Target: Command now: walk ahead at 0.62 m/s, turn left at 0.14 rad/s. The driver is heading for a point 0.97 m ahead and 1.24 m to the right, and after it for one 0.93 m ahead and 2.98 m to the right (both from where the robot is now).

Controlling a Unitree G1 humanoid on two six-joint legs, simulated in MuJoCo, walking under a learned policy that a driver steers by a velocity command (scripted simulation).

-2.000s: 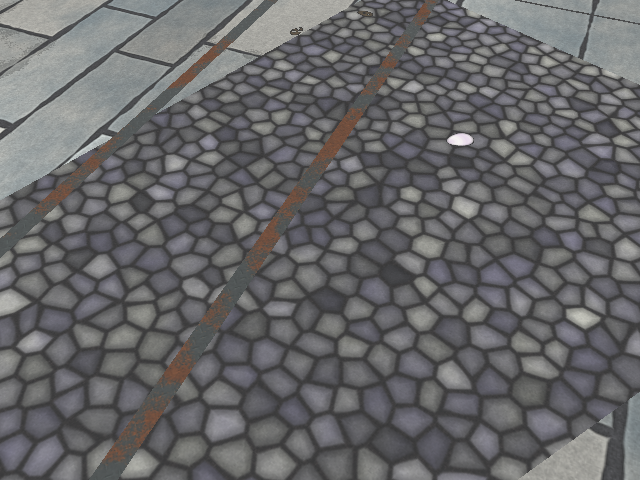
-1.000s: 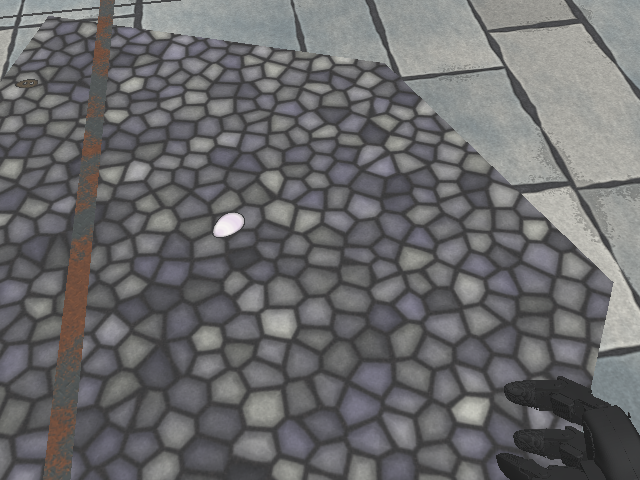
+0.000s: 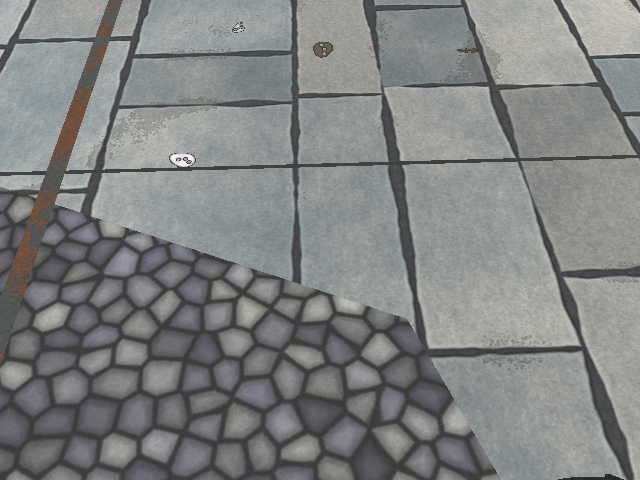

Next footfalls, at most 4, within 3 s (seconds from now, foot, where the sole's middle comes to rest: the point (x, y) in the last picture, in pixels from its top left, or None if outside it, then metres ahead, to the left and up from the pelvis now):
0.46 right None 0.35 -0.18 -0.74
0.92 left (352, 476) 0.47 -0.01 -0.74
1.38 right None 0.22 -0.15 -0.74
1.86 left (534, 466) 0.50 -0.37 -0.74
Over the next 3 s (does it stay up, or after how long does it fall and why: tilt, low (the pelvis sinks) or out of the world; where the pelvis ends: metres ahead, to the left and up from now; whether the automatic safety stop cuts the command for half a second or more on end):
stays up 0.75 -0.98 0.04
